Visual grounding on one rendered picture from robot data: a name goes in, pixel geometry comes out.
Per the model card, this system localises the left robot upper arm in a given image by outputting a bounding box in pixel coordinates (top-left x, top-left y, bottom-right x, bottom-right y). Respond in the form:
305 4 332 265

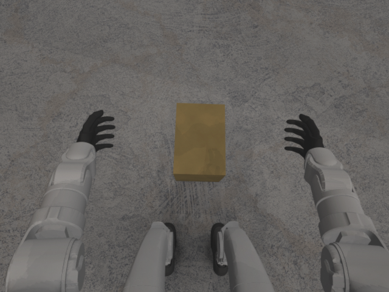
7 237 86 292

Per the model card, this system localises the robot left hand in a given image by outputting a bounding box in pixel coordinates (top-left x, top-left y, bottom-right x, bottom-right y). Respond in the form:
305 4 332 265
77 110 115 152

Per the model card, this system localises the robot right foot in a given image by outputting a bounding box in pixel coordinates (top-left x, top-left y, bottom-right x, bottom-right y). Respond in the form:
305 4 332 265
211 223 228 276

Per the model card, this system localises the robot right forearm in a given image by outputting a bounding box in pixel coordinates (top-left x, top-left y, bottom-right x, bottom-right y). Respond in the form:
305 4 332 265
304 147 389 253

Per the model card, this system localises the robot left forearm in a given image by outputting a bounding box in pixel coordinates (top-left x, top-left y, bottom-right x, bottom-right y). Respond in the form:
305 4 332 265
5 142 97 292

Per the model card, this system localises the robot left foot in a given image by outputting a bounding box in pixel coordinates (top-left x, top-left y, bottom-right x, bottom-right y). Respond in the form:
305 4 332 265
164 223 176 276

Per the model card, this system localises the carton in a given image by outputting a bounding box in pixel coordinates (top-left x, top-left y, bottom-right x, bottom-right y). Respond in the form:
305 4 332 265
173 103 225 182

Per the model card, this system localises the robot foot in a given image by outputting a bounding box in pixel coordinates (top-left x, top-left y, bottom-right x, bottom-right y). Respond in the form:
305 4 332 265
164 223 176 276
211 223 228 276

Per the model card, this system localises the right robot upper arm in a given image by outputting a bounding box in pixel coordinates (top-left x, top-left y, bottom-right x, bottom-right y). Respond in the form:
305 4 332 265
320 242 389 292

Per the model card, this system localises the robot right hand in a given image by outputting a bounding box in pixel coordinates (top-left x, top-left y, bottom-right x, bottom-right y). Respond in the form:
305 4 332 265
284 114 324 159

